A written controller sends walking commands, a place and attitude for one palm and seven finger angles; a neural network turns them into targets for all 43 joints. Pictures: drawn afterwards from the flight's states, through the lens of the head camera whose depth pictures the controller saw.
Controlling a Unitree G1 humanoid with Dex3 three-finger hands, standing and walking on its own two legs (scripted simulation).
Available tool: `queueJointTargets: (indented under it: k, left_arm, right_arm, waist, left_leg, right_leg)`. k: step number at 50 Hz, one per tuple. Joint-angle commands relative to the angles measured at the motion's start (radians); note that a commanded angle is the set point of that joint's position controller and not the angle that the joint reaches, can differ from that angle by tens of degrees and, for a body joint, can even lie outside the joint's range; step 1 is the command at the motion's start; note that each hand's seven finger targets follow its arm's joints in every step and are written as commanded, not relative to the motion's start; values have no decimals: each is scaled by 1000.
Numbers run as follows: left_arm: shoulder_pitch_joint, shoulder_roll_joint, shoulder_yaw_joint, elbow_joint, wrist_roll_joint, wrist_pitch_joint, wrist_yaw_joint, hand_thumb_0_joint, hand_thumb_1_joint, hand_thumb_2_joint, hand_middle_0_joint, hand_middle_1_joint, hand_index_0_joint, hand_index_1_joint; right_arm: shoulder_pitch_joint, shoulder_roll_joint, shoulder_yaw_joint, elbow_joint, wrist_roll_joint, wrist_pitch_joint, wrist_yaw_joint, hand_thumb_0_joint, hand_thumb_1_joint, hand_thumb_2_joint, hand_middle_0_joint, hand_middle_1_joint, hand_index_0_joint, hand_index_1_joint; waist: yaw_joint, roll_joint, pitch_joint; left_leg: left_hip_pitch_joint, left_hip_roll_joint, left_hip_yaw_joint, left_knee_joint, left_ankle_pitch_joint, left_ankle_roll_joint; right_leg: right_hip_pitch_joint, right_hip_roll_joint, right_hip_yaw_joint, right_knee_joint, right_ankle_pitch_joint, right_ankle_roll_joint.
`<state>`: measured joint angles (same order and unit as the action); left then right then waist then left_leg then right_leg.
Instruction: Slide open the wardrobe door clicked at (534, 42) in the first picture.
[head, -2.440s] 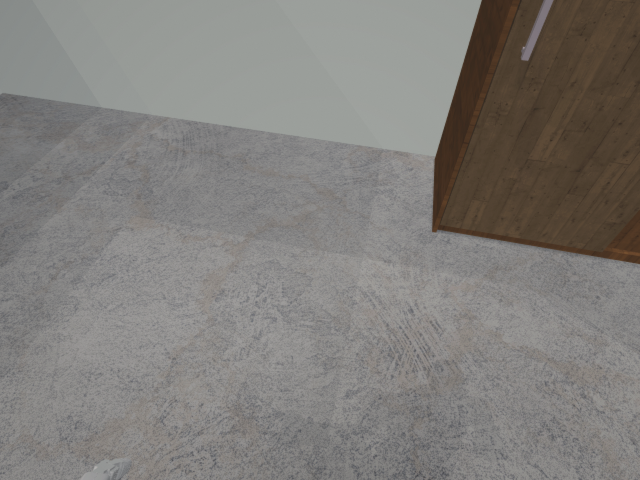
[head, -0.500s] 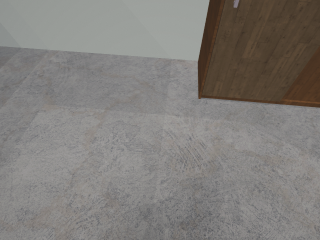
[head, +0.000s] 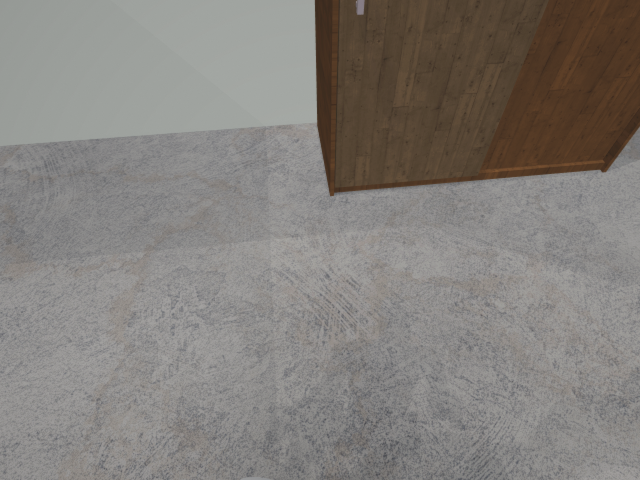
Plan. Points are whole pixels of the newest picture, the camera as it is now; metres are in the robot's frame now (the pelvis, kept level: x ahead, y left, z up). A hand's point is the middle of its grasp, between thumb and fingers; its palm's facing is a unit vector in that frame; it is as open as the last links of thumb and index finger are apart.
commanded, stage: walk to a spot facing it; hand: left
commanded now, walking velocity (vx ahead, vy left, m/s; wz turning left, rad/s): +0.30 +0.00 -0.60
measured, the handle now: out of the picture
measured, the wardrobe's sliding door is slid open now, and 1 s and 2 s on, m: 0.00 0.00 0.00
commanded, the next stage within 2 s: turn to face it in 1.48 s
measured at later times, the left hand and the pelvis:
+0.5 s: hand (245, 378) +0.29 +0.16 -0.18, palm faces -0.37 -0.92 -0.15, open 7.4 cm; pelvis +0.12 +0.01 -0.01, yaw -20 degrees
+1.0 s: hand (305, 299) +0.46 +0.08 -0.19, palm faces -0.41 -0.89 -0.18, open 7.3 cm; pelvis +0.34 -0.08 -0.01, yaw -28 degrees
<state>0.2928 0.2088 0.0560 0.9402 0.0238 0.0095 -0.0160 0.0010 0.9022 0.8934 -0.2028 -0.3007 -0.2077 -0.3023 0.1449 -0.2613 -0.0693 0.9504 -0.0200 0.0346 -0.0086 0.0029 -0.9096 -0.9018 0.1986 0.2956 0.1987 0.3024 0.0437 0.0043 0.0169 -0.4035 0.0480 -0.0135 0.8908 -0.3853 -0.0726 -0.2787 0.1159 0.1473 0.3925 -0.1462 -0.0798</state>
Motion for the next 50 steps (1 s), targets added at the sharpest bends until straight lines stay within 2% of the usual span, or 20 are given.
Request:
queueJointTargets:
  k: [1,4,5,6,7,8,11,14,23,26,27,28,29,30,31,35,38,41,47,50]
  left_arm:
    - [29,218,57,-64,4,-19,16,0,900,900,-200,-300,-200,-300]
    - [-55,217,60,-90,-1,-11,13,0,900,900,-200,-300,-200,-300]
    - [-83,189,53,-107,-5,-11,8,0,900,900,-200,-300,-200,-300]
    - [-81,130,40,-122,-14,-10,-4,0,900,900,-200,-300,-200,-300]
    - [-127,115,45,-155,-13,-18,-10,0,900,900,-200,-300,-200,-300]
    - [-163,155,55,-170,-2,-22,-17,0,900,900,-200,-300,-200,-300]
    - [-96,140,67,-109,18,-6,-43,0,900,900,-200,-300,-200,-300]
    - [-83,86,50,-102,16,0,-51,0,900,900,-200,-300,-200,-300]
    - [-350,30,0,-152,6,-6,-57,0,900,900,-200,-300,-200,-300]
    - [-254,51,7,-111,5,-16,-48,0,900,900,-200,-300,-200,-300]
    - [-160,71,15,-83,7,-23,-42,0,900,900,-200,-300,-200,-300]
    - [-35,110,24,-42,11,-34,-35,0,900,900,-200,-300,-200,-300]
    - [116,188,48,5,16,-46,-24,0,900,900,-200,-300,-200,-300]
    - [219,297,70,30,7,-55,-7,0,900,900,-200,-300,-200,-300]
    - [221,332,77,32,-18,-47,4,0,900,900,-200,-300,-200,-300]
    - [-40,180,32,-9,-15,-58,20,0,900,900,-200,-300,-200,-300]
    - [-107,144,21,1,2,-71,22,0,900,900,-200,-300,-200,-300]
    - [-97,121,19,10,-2,-73,16,0,900,900,-200,-300,-200,-300]
    - [4,140,23,46,0,-75,14,0,900,900,-200,-300,-200,-300]
    - [5,125,25,47,-7,-70,17,0,900,900,-200,-300,-200,-300]
  right_arm:
    - [-43,-68,-8,-120,6,-51,1,0,-900,-900,200,300,200,300]
    - [98,-66,-9,-85,14,-66,-7,0,-900,-900,200,300,200,300]
    - [175,-102,-15,-63,16,-74,-18,0,-900,-900,200,300,200,300]
    - [224,-191,-35,-51,7,-77,-27,0,-900,-900,200,300,200,300]
    - [235,-254,-46,-69,5,-75,-26,0,-900,-900,200,300,200,300]
    - [185,-230,-34,-93,7,-73,-22,0,-900,-900,200,300,200,300]
    - [107,-122,-1,-93,-3,-91,-19,0,-900,-900,200,300,200,300]
    - [174,-89,11,-68,1,-111,-24,0,-900,-900,200,300,200,300]
    - [389,-67,17,50,-13,-115,-26,0,-900,-900,200,300,200,300]
    - [378,-106,6,68,-6,-114,-26,0,-900,-900,200,300,200,300]
    - [359,-128,0,67,-2,-114,-26,0,-900,-900,200,300,200,300]
    - [344,-134,0,59,2,-112,-21,0,-900,-900,200,300,200,300]
    - [326,-110,7,50,16,-113,-10,0,-900,-900,200,300,200,300]
    - [364,-30,21,23,31,-116,-8,0,-900,-900,200,300,200,300]
    - [281,-31,20,-14,34,-121,-19,0,-900,-900,200,300,200,300]
    - [199,-21,13,13,1,-89,-9,0,-900,-900,200,300,200,300]
    - [313,38,16,46,-7,-58,0,0,-900,-900,200,300,200,300]
    - [271,44,14,31,-8,-53,13,0,-900,-900,200,300,200,300]
    - [83,31,10,-27,-6,-87,31,0,-900,-900,200,300,200,300]
    - [209,-11,-4,20,-9,-110,19,0,-900,-900,200,300,200,300]
  waist:
    - [13,-163,-58]
    - [-57,-162,-68]
    - [-98,-80,-87]
    - [-130,170,-92]
    - [-140,305,-23]
    - [-119,193,59]
    - [-41,111,115]
    - [-36,114,94]
    - [-122,170,159]
    - [-69,168,78]
    - [-21,181,10]
    - [40,155,-75]
    - [114,72,-179]
    - [120,-159,-337]
    - [122,-135,-377]
    - [-15,22,-21]
    - [-106,-17,-9]
    - [-101,-122,23]
    - [-32,-119,54]
    - [-94,26,-5]
  left_leg:
    - [-22,-31,-1,-193,-49,25]
    - [292,-60,17,-446,55,51]
    - [504,-9,-13,-546,64,65]
    - [647,209,-249,-663,-166,107]
    - [563,433,-487,-766,-346,178]
    - [393,467,-495,-802,-373,224]
    - [275,292,-207,-770,-150,160]
    - [335,234,-38,-724,125,148]
    - [481,240,174,-624,714,159]
    - [482,260,240,-469,1090,152]
    - [485,258,255,-351,1160,138]
    - [412,234,267,-172,1123,108]
    - [167,221,269,74,823,71]
    - [-151,46,241,435,-108,22]
    - [-233,30,81,596,-215,45]
    - [-155,156,22,457,15,43]
    - [-42,143,59,272,46,28]
    - [-43,131,90,112,160,15]
    - [-25,86,114,-191,159,29]
    - [281,56,130,-396,168,42]
  right_leg:
    - [105,-261,396,-164,-286,-122]
    - [-106,-187,348,-86,-305,-65]
    - [-265,-123,274,5,-346,-15]
    - [-474,-13,119,220,-431,36]
    - [-574,-33,-40,455,-406,79]
    - [-533,-105,-41,553,-336,93]
    - [-485,-143,-86,743,-147,111]
    - [-504,-153,-123,814,-59,120]
    - [-449,-155,-299,400,-44,87]
    - [-214,-83,-350,291,-88,28]
    - [-97,-70,-347,243,-82,10]
    - [114,-47,-355,167,-35,-6]
    - [448,-165,-220,150,50,-53]
    - [716,-486,266,118,183,-188]
    - [704,-565,431,11,258,-246]
    - [103,-438,130,-110,94,-149]
    - [-75,-353,-21,-141,61,-110]
    - [-117,-295,-48,-189,-97,-100]
    - [17,-323,25,-145,-136,-99]
    - [-47,-258,-30,86,-42,-50]
